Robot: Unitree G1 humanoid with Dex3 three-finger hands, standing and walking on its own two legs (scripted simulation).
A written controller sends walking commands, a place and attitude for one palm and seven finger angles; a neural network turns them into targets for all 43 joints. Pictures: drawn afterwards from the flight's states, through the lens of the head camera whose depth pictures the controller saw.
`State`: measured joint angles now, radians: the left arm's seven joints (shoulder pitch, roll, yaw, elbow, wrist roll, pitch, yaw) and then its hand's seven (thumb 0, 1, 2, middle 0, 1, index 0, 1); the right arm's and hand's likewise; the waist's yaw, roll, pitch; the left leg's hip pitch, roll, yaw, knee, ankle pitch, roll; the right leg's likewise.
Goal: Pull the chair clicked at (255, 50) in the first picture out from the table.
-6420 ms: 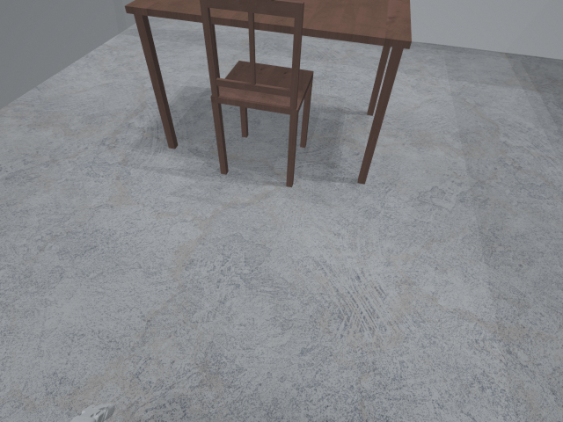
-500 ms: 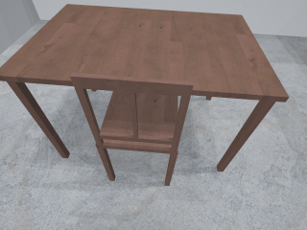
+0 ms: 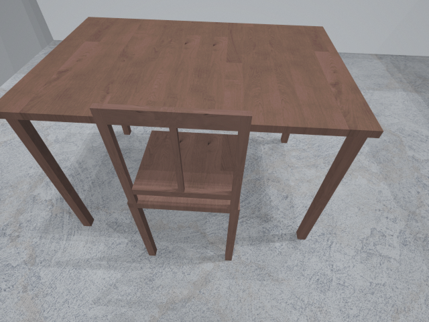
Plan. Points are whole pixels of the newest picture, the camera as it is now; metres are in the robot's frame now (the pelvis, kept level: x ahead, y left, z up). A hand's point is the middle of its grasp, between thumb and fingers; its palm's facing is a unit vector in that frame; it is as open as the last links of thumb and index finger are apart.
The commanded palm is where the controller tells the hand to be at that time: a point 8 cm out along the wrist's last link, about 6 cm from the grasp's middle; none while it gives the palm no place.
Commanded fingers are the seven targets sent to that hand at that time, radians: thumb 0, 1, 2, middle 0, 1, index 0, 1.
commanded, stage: come to a stop and stand still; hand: left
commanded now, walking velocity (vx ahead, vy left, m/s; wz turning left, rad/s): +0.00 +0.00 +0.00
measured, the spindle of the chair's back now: (177, 162) +0.55 +0.13 -0.09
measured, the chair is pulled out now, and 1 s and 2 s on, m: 0.00 0.00 0.00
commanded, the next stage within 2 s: look again from close up in 0.10 s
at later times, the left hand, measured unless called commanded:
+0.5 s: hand out of the picture +0.04 +0.18 -0.18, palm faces +0.02 -0.98 -0.19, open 7.3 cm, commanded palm none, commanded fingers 0.00 0.90 0.90 -0.20 -0.30 -0.20 -0.30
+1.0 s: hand out of the picture +0.03 +0.21 -0.19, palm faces +0.00 -0.98 -0.18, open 7.3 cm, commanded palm none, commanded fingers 0.00 0.90 0.90 -0.20 -0.30 -0.20 -0.30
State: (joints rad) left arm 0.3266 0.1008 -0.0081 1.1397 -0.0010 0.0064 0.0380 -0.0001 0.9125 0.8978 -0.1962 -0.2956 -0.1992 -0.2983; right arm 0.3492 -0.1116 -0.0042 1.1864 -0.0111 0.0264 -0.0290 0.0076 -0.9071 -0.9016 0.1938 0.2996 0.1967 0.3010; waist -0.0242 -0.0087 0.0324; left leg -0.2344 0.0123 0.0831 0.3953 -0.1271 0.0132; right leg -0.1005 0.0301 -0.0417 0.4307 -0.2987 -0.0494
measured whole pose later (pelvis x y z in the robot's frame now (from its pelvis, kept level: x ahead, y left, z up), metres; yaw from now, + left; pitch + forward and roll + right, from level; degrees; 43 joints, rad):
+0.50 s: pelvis +0.04 +0.02 -0.01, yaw +0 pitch -1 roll +0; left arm 0.33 0.13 -0.01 1.07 0.01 -0.03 0.05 0.01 0.92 0.90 -0.20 -0.30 -0.20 -0.30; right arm 0.29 -0.16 0.01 1.09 -0.02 -0.02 -0.03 0.03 -0.94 -0.90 0.19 0.30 0.20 0.30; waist -0.01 0.00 0.00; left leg -0.27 0.00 0.06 0.57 -0.28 0.03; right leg -0.10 0.02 -0.03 0.51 -0.40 -0.03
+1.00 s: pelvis +0.04 +0.04 +0.00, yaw -1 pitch -1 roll +0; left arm 0.33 0.18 -0.02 1.08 0.01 -0.01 0.04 0.00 0.91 0.90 -0.20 -0.30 -0.20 -0.30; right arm 0.22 -0.16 0.02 1.11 -0.01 -0.02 -0.02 0.01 -0.91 -0.90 0.20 0.30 0.20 0.30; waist 0.01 -0.04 0.03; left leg -0.23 -0.04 0.09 0.48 -0.24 0.06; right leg -0.07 -0.02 -0.01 0.45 -0.36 0.01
